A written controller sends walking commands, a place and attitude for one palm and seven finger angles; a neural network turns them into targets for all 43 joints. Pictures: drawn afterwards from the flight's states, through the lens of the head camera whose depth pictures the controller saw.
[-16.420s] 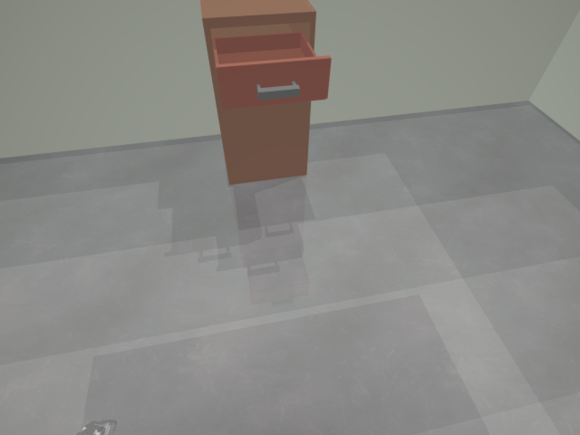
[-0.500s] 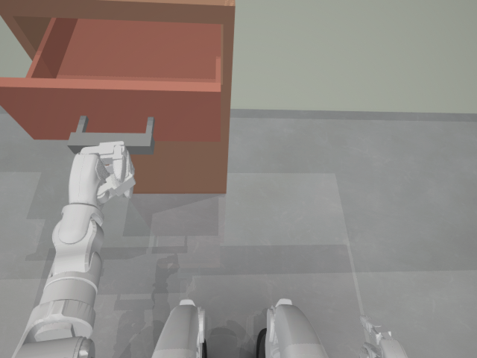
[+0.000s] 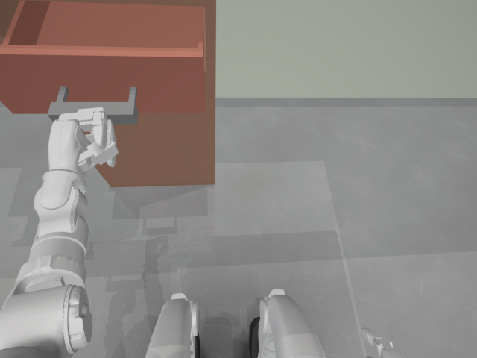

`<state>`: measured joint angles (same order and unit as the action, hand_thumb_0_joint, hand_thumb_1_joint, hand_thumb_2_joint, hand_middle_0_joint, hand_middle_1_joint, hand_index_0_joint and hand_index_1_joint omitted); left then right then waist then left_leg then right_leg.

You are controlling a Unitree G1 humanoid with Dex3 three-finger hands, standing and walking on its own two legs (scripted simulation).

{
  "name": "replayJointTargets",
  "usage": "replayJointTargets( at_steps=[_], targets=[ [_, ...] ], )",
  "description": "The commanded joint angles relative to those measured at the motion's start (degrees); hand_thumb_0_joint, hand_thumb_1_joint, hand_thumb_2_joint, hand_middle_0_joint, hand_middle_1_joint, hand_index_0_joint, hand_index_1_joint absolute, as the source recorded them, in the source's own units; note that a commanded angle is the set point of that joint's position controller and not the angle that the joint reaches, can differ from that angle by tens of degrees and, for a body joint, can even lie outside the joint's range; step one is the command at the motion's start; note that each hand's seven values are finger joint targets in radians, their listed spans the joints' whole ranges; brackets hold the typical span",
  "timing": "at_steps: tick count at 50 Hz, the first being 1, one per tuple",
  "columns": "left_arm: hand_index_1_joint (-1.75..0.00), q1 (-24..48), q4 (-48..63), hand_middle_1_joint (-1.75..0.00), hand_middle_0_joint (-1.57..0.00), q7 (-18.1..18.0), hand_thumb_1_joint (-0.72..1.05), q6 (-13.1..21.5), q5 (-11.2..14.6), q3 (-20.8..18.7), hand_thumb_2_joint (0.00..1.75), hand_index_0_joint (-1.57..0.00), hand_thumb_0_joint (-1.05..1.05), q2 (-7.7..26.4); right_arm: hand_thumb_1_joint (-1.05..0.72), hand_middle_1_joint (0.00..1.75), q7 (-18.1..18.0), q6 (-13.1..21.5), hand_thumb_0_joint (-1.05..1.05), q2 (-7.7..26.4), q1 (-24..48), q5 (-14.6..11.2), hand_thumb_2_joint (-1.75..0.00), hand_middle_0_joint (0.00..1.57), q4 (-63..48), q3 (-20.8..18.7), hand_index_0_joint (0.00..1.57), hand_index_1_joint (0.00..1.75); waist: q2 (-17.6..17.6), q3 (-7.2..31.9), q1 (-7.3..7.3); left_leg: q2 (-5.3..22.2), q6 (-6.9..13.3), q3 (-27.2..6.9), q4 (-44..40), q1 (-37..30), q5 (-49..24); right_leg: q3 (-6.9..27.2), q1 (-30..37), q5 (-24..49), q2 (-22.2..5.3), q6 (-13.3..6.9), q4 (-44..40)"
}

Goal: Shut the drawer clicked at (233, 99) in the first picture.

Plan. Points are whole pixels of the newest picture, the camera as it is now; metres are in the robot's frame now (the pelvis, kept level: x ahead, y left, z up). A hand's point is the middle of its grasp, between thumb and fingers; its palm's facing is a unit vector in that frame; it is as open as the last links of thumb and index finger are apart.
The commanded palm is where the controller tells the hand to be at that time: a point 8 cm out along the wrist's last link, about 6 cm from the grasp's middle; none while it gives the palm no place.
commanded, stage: push the drawer shut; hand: left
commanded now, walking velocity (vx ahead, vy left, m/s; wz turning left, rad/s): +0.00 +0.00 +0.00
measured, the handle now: (97, 102) +0.53 +0.23 +0.04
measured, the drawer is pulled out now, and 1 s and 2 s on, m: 0.12 0.00 0.00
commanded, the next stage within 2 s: pull the fist back off the drawer in 1.26 s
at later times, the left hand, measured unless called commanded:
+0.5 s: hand (117, 107) +0.52 +0.20 +0.03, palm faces +0.02 -1.00 -0.04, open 3.3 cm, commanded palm +0.52 +0.24 +0.04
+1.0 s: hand (116, 85) +0.57 +0.21 +0.03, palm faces +0.02 -1.00 -0.03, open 3.3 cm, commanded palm +0.58 +0.23 +0.04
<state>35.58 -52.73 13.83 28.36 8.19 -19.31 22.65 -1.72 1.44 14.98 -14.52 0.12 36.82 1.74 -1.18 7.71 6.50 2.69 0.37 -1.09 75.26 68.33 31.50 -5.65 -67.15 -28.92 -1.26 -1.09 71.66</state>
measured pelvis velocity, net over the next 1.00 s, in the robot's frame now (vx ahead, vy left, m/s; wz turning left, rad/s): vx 0.00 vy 0.02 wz -0.05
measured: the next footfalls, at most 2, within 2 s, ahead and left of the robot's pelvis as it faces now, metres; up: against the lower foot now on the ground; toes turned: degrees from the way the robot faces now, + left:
none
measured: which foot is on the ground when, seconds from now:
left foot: down 0.00-1.00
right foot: down 0.00-1.00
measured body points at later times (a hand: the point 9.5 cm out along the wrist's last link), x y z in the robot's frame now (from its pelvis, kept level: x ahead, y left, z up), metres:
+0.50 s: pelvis -0.01 +0.01 -0.01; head +0.16 +0.03 +0.40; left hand +0.52 +0.25 +0.04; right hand +0.01 -0.26 -0.12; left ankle +0.03 +0.11 -0.62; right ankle +0.04 -0.12 -0.62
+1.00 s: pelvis +0.00 +0.02 -0.02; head +0.20 +0.05 +0.38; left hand +0.56 +0.26 +0.04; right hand -0.02 -0.24 -0.12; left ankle +0.03 +0.11 -0.62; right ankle +0.04 -0.12 -0.62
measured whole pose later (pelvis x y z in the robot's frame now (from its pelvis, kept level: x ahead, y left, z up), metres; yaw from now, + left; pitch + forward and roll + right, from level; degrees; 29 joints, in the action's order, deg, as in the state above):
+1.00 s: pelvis +0.00 +0.02 -0.02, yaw -3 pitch +31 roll -6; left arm 61.6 -70.3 13.7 23.2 -0.3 -27.3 38.0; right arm 0.8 -3.0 15.0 -19.5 2.8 36.1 4.9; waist -2.5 6.3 14.5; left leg 4.0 1.7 -2.0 79.9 79.1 32.5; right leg -6.2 -76.5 -27.8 0.2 0.1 72.9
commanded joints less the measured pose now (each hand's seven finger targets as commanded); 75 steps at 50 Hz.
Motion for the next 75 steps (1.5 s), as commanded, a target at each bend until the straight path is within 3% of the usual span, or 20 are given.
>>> replayJointTargets(
  at_steps=[1, 6, 9, 13, 15, 16, 22, 29, 33, 34, 44, 48, 50, 51, 52, 56, 59, 66, 72, 75],
  targets=[
    [-1.60, 31.92, 10.62, -1.60, -1.40, -0.85, 0.90, 3.95, 0.95, -2.58, 0.90, -1.40, 0.00, 14.43, -0.90, 0.30, -0.75, 1.00, 0.00, 9.79, -7.45, 0.19, -0.90, 0.20, -3.73, -3.29, 0.20, 0.30, -6.80, 27.81, 2.94, -1.90, 1.07, -2.15, -9.62, -17.54, -12.59, 4.37, 12.10, 8.36, 2.26, -0.17, -9.54],
    [-1.60, 36.89, 6.56, -1.60, -1.40, -1.16, 0.90, 3.36, 0.23, -2.77, 0.90, -1.40, 0.00, 15.80, -0.90, 0.30, -0.61, 0.63, 0.00, 10.28, -8.78, 0.44, -0.90, 0.20, -3.19, -3.02, 0.20, 0.30, -5.71, 27.28, 4.75, -1.86, 1.53, -2.29, -8.68, -15.18, -10.74, 4.44, 10.73, 7.06, 2.51, 0.04, -9.45],
    [-1.60, 38.83, 6.35, -1.60, -1.40, -1.25, 0.90, 3.65, -0.33, -4.87, 0.90, -1.40, 0.00, 19.04, -0.90, 0.30, -0.45, 0.50, 0.00, 10.59, -9.74, 0.79, -0.90, 0.20, -3.26, -3.01, 0.20, 0.30, -7.58, 30.58, 4.21, -1.86, 1.61, -2.46, -8.01, -15.56, -12.35, 4.60, 11.55, 7.96, 2.67, -0.22, -8.62],
    [-1.60, 40.12, 1.62, -1.60, -1.40, -1.10, 0.90, 2.40, -1.09, -6.10, 0.90, -1.40, 0.00, 21.48, -0.90, 0.30, -0.28, -0.09, 0.00, 10.89, -10.49, 0.79, -0.90, 0.20, -3.13, -2.61, 0.20, 0.30, -5.27, 27.91, 5.29, -1.69, 1.94, -2.00, -7.25, -11.10, -10.16, 5.26, 11.87, 6.47, 2.80, 0.15, -9.36],
    [-1.60, 42.58, 3.11, -1.60, -1.40, -1.01, 0.90, 2.51, -1.77, -7.49, 0.90, -1.40, 0.00, 24.04, -0.90, 0.30, -0.31, -0.27, 0.00, 11.28, -11.13, 1.05, -0.90, 0.20, -3.22, -2.56, 0.20, 0.30, -8.82, 31.07, 4.99, -1.52, 1.79, -2.64, -7.15, -14.15, -12.93, 4.54, 10.54, 8.20, 2.86, -0.15, -8.07],
    [-1.60, 42.98, 3.11, -1.60, -1.40, -0.82, 0.90, 2.38, -1.95, -6.30, 0.90, -1.40, 0.00, 22.74, -0.90, 0.30, -0.11, -0.39, 0.00, 11.09, -11.16, 1.05, -0.90, 0.20, -3.29, -2.53, 0.20, 0.30, -10.73, 32.01, 4.90, -1.60, 1.60, -2.72, -7.08, -15.23, -13.52, 4.48, 9.88, 8.38, 2.85, -0.24, -7.98],
    [-1.60, 45.91, 0.55, -1.60, -1.40, -1.70, 0.90, 1.18, -2.67, -6.25, 0.90, -1.40, 0.00, 22.76, -0.90, 0.30, 0.38, -1.21, 0.00, 11.51, -12.68, 1.46, -0.90, 0.20, -2.67, -2.45, 0.20, 0.30, -10.00, 30.15, 6.65, -1.03, 1.58, -3.76, -7.15, -15.99, -13.93, 3.46, 6.67, 8.19, 3.05, -0.04, -7.93],
    [-1.60, 49.23, -0.14, -1.60, -1.40, -2.62, 0.90, 0.90, -4.25, -8.57, 0.90, -1.40, 0.00, 26.80, -0.90, 0.30, 0.75, -2.11, 0.00, 11.82, -14.68, 2.21, -0.90, 0.20, -2.46, -2.16, 0.20, 0.30, -11.58, 32.91, 7.22, -0.73, 1.66, -4.18, -6.14, -17.03, -17.79, 3.23, 6.57, 10.42, 3.24, -0.13, -7.17],
    [-1.60, 50.67, -2.41, -1.60, -1.40, -2.41, 0.90, -0.09, -4.86, -8.27, 0.90, -1.40, 0.00, 27.45, -0.90, 0.30, 1.04, -2.80, 0.00, 11.89, -15.20, 2.25, -0.90, 0.20, -2.24, -1.83, 0.20, 0.30, -10.98, 31.06, 8.31, -0.49, 1.75, -4.17, -5.74, -15.41, -17.32, 3.23, 6.05, 10.34, 3.41, -0.01, -7.52],
    [-1.60, 51.42, -2.93, -1.60, -1.40, -2.46, 0.90, -0.06, -5.02, -9.67, 0.90, -1.40, 0.00, 29.37, -0.90, 0.30, 0.93, -2.80, 0.00, 11.99, -15.56, 2.35, -0.90, 0.20, -2.28, -1.69, 0.20, 0.30, -11.09, 30.92, 8.27, -0.47, 1.87, -4.22, -5.51, -14.79, -17.62, 3.20, 6.18, 10.56, 3.46, -0.05, -7.11],
    [-1.60, 54.77, -0.82, -1.60, -1.40, -1.98, 0.90, -0.72, -5.91, -10.20, 0.90, -1.40, 0.00, 31.26, -0.90, 0.30, 1.74, -4.14, 0.00, 12.17, -17.38, 2.98, -0.90, 0.20, -2.05, -1.61, 0.20, 0.30, -17.05, 35.89, 8.58, 0.32, 0.96, -5.84, -4.78, -22.08, -25.77, 2.02, 3.40, 14.34, 3.63, -0.41, -6.05],
    [-1.60, 57.21, -4.77, -1.60, -1.40, -2.49, 0.90, -2.28, -6.64, -10.54, 0.90, -1.40, 0.00, 33.10, -0.90, 0.30, 1.64, -4.50, 0.00, 12.32, -17.72, 2.86, -0.90, 0.20, -1.66, -1.05, 0.20, 0.30, -13.51, 30.90, 10.39, 0.33, 1.70, -5.20, -4.31, -15.87, -20.60, 2.44, 3.63, 12.02, 3.82, 0.14, -6.97],
    [-1.60, 58.90, -4.08, -1.60, -1.40, -2.68, 0.90, -2.03, -7.34, -11.74, 0.90, -1.40, 0.00, 35.58, -0.90, 0.30, 1.45, -4.51, 0.00, 12.53, -18.11, 2.99, -0.90, 0.20, -1.86, -0.87, 0.20, 0.30, -14.28, 32.57, 10.15, 0.22, 1.70, -5.51, -4.17, -15.89, -21.22, 2.29, 3.94, 12.23, 3.78, 0.01, -6.31],
    [-1.60, 61.09, -2.64, -1.60, -1.40, -2.57, 0.90, -1.86, -7.39, -9.52, 0.90, -1.40, 0.00, 33.56, -0.90, 0.30, 1.53, -4.44, 0.00, 12.38, -17.93, 2.97, -0.90, 0.20, -1.78, -0.94, 0.20, 0.30, -16.68, 33.49, 10.88, 0.27, 1.51, -5.79, -4.24, -17.89, -21.65, 2.22, 2.22, 12.08, 3.78, -0.07, -6.31],
    [-1.60, 61.42, -3.58, -1.60, -1.40, -2.67, 0.90, -2.00, -7.15, -9.35, 0.90, -1.40, 0.00, 32.60, -0.90, 0.30, 1.59, -4.29, 0.00, 12.38, -18.18, 3.05, -0.90, 0.20, -1.53, -1.08, 0.20, 0.30, -15.57, 33.62, 11.29, 0.17, 1.59, -5.82, -3.94, -17.60, -20.70, 2.17, 1.82, 11.51, 3.84, 0.02, -6.48],
    [-1.60, 64.94, -5.11, -1.60, -1.40, -2.83, 0.90, -2.29, -7.75, -8.47, 0.90, -1.40, 0.00, 33.94, -0.90, 0.30, 1.37, -4.02, 0.00, 12.74, -18.45, 3.12, -0.90, 0.20, -1.02, -0.50, 0.20, 0.30, -16.81, 31.65, 12.57, 0.20, 1.52, -6.32, -3.84, -16.20, -17.79, 1.92, -0.67, 9.45, 3.91, -0.09, -6.17],
    [-1.60, 68.04, -4.06, -1.60, -1.40, -2.81, 0.90, -2.30, -8.06, -7.51, 0.90, -1.40, 0.00, 34.26, -0.90, 0.30, 1.21, -3.55, 0.00, 12.84, -18.92, 3.31, -0.90, 0.20, -0.82, -0.34, 0.20, 0.30, -19.49, 33.19, 13.27, 0.21, 1.51, -6.82, -3.62, -17.48, -17.37, 1.72, -2.19, 9.03, 3.86, -0.32, -5.67],
    [-1.60, 72.06, -5.44, -1.60, -1.40, -3.36, 0.90, -4.35, -8.55, -3.27, 0.90, -1.40, 0.00, 31.96, -0.90, 0.30, 0.43, -2.10, 0.00, 13.37, -18.75, 3.19, -0.90, 0.20, -0.10, 0.39, 0.20, 0.30, -21.89, 32.23, 15.44, 0.50, 1.53, -7.96, -4.35, -17.33, -11.07, 1.51, -6.70, 6.15, 3.67, -0.19, -5.69],
    [-1.60, 72.03, -7.08, -1.60, -1.40, -3.61, 0.90, -6.12, -8.99, -2.72, 0.90, -1.40, 0.00, 32.16, -0.90, 0.30, 0.08, -0.96, 0.00, 13.62, -18.89, 3.19, -0.90, 0.20, -0.04, 0.93, 0.20, 0.30, -21.68, 30.61, 15.54, 0.62, 1.49, -8.68, -5.54, -15.68, -6.38, 1.14, -7.39, 4.23, 3.59, -0.31, -5.73],
    [-1.60, 73.60, -4.15, -1.60, -1.40, -3.89, 0.90, -5.88, -9.35, -2.32, 0.90, -1.40, 0.00, 31.45, -0.90, 0.30, 0.44, -0.68, 0.00, 13.64, -19.37, 3.47, -0.90, 0.20, -0.17, 0.62, 0.20, 0.30, -25.07, 32.72, 14.94, 0.69, 0.94, -9.78, -6.09, -19.69, -7.91, 0.70, -9.11, 4.99, 3.51, -0.68, -5.24]
  ],
)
